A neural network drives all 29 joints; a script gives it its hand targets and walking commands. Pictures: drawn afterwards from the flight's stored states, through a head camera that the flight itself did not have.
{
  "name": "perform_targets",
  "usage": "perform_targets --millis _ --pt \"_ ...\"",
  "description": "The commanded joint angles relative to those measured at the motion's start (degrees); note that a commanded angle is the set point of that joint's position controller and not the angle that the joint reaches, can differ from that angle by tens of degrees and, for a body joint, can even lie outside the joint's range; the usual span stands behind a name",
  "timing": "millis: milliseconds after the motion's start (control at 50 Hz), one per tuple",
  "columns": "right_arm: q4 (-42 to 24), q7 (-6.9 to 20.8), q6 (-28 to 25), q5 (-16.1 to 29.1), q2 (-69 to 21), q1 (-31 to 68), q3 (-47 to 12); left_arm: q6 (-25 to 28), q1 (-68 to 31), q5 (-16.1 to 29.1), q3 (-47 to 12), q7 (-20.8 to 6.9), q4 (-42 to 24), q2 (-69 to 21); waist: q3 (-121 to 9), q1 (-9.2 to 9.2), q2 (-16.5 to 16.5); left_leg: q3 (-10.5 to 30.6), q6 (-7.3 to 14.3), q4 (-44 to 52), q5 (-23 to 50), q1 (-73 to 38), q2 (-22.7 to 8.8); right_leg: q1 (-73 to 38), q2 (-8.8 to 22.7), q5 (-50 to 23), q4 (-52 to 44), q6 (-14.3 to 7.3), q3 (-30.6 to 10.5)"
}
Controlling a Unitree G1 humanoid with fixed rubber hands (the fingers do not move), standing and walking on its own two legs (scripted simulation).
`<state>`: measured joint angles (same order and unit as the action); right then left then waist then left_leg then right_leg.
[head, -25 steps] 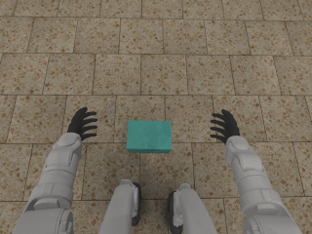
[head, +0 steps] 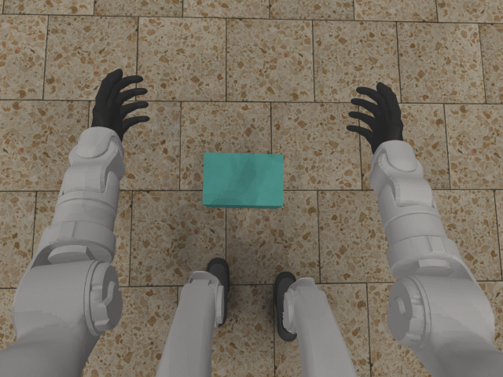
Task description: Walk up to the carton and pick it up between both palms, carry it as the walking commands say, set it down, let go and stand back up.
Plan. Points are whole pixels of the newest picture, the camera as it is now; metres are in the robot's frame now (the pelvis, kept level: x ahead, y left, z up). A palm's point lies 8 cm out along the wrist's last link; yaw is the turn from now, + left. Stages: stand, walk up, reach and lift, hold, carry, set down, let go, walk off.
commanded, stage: reach and lift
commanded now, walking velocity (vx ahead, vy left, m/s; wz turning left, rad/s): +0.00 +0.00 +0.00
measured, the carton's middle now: (243, 182) +0.46 +0.03 -0.58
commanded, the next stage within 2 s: none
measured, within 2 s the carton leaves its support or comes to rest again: neither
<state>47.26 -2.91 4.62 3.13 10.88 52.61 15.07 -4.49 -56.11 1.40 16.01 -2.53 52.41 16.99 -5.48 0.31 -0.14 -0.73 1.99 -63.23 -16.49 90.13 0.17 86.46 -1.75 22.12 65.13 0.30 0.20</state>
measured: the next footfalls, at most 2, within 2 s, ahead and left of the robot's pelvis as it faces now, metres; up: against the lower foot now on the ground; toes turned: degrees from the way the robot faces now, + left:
none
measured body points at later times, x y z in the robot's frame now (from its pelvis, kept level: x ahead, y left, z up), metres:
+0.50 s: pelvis -0.03 +0.00 -0.12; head +0.29 +0.01 +0.20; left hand +0.48 +0.24 -0.25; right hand +0.48 -0.18 -0.25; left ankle +0.09 +0.10 -0.61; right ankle +0.05 -0.12 -0.61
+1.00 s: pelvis -0.05 +0.00 -0.23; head +0.31 +0.01 +0.04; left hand +0.48 +0.23 -0.40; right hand +0.48 -0.17 -0.40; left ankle +0.09 +0.10 -0.61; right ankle +0.05 -0.12 -0.61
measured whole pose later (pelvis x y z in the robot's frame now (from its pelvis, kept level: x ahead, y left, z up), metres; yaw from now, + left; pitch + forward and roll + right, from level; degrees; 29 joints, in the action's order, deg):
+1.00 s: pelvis -0.05 +0.00 -0.23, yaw -2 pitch +43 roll -2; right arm 53.2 -6.8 4.0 9.1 15.9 68.3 8.8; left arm -2.6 -71.1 9.4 10.1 2.3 59.2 22.3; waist 9.2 1.3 -0.7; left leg -0.8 2.2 -114.0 -26.6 130.5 0.0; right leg 126.1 -3.5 34.1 117.0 1.3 0.6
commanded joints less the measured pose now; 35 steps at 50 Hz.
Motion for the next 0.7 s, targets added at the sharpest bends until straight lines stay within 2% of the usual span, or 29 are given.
perform_targets --millis 0,180,280,460,680 --pt "-6.9 0.4 -1.4 -0.5 6.1 7.5 1.4 1.4 -8.6 -0.6 1.9 -0.4 -6.5 7.0 -54.0 0.47 2.2 5.1 -1.6 -1.3 29.4 -46.8 0.9 -9.2 -1.6 -16.9 -4.4 1.0 -0.1" --pt "-2.8 0.1 -0.8 0.5 6.0 13.3 0.3 1.2 -13.7 0.8 0.2 -0.5 -2.8 7.4 -48.9 0.52 1.6 3.6 -2.2 -9.4 14.1 -30.4 1.5 0.1 -1.8 -6.6 5.4 1.2 0.5" --pt "-3.0 -1.0 -0.2 0.9 7.2 14.9 0.2 0.7 -15.1 1.0 -0.2 0.5 -3.3 9.2 -53.1 0.57 1.9 2.4 -2.7 -16.0 12.9 -26.6 2.1 2.9 -2.4 -5.3 11.9 1.8 1.4" --pt "-8.5 -2.2 1.7 2.6 9.1 17.8 -1.5 -0.8 -18.2 3.1 -1.5 1.8 -8.1 12.0 -58.1 1.18 2.1 0.9 -3.0 -25.3 10.1 -19.5 1.9 5.9 -2.4 -2.9 21.2 2.2 2.0" --pt "-5.0 -2.9 1.1 3.7 9.6 21.3 -3.1 0.1 -21.8 5.1 -2.7 2.7 -3.6 12.0 -53.5 1.41 2.0 1.3 -2.6 -34.6 8.4 -10.9 0.9 14.1 -2.0 -0.8 30.8 2.0 2.0"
